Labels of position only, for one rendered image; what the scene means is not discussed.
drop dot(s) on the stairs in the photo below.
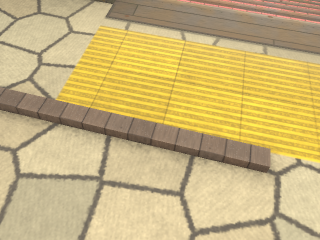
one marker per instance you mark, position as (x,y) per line
(273,5)

